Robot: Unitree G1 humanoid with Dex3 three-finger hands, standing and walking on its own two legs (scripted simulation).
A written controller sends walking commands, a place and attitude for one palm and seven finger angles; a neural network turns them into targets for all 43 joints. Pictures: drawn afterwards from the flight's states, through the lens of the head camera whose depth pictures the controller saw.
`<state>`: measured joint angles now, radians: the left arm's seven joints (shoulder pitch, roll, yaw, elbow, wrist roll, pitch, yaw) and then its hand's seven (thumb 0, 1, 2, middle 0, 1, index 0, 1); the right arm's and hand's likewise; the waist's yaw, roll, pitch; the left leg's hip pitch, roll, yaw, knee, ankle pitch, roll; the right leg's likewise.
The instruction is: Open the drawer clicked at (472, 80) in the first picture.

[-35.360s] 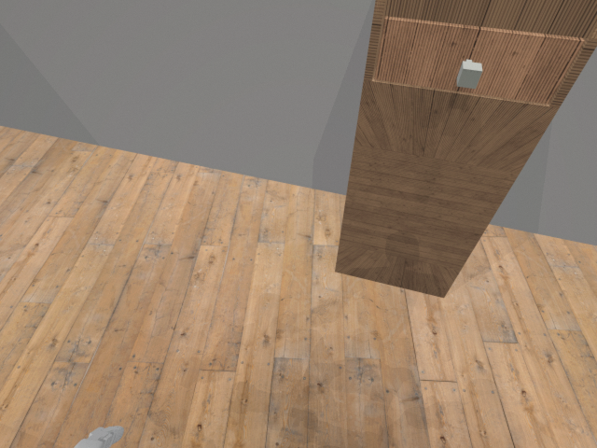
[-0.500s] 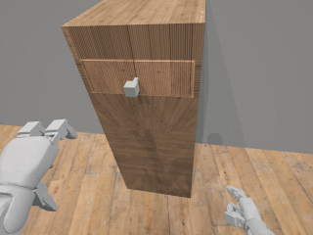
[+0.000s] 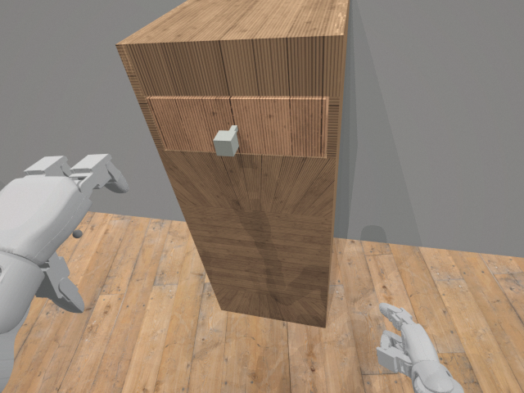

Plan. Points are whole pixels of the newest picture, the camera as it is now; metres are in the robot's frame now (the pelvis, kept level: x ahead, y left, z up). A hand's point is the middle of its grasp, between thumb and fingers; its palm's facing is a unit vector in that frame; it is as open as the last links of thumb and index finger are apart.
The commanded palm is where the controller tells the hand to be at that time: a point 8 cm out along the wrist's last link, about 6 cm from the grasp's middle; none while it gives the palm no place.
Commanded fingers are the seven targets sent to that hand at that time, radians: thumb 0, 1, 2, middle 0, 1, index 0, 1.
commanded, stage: lift the hand off the handle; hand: left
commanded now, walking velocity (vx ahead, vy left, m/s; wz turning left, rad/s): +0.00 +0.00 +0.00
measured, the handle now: (229, 138) +0.56 +0.18 +0.13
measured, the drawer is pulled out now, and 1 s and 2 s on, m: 0.00 0.00 0.00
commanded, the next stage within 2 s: draw the hand back to the body in 0.38 s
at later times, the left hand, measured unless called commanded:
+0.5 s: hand (90, 213) +0.22 +0.22 +0.25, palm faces +0.19 -0.01 -0.98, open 13.8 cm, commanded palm +0.16 +0.24 +0.33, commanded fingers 0.00 -0.50 0.30 -0.30 -1.20 -0.30 -1.20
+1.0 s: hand (59, 231) +0.19 +0.23 +0.25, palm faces +0.19 +0.05 -0.98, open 13.8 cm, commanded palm +0.14 +0.26 +0.33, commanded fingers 0.00 -0.50 0.30 -0.30 -1.20 -0.30 -1.20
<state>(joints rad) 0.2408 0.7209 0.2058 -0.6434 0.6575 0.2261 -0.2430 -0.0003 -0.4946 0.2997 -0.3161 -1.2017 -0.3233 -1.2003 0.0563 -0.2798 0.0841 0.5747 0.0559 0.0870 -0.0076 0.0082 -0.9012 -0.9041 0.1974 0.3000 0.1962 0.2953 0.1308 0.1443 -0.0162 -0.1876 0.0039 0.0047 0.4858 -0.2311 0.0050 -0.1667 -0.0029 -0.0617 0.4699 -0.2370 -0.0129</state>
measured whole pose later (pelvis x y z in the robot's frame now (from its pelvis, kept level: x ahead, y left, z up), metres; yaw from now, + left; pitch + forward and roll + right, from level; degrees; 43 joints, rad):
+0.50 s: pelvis -0.02 +0.00 +0.00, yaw +0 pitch -3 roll +0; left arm 0.04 0.75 0.18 -0.58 0.63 0.20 -0.34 0.00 -0.49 0.30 -0.32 -1.20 -0.32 -1.20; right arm 0.07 -0.29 0.08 0.58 0.06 0.05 0.01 0.01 -0.90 -0.90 0.20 0.30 0.20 0.30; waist 0.12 0.15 -0.02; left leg -0.24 0.00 0.01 0.52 -0.22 0.00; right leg -0.24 0.00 -0.05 0.53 -0.24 -0.02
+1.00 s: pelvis -0.01 +0.00 +0.00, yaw +0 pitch -4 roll -1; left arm 0.18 0.83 0.28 -0.69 0.57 0.12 -0.34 0.00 -0.49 0.30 -0.32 -1.20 -0.33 -1.20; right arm 0.08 -0.27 0.09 0.57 0.05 0.03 -0.01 0.01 -0.90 -0.90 0.20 0.30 0.20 0.30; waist 0.15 0.13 -0.03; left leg -0.23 0.00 0.00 0.54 -0.24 0.01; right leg -0.20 -0.01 -0.06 0.51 -0.24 -0.01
